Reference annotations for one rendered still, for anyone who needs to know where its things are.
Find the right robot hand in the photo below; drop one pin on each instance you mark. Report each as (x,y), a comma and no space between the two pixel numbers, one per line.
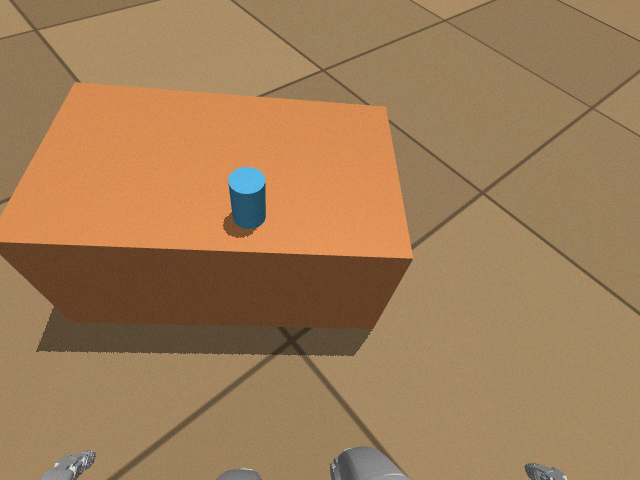
(540,472)

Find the left robot hand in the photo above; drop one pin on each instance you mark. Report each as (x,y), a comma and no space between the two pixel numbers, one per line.
(70,467)

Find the can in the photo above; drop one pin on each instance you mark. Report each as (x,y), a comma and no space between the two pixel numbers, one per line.
(248,197)

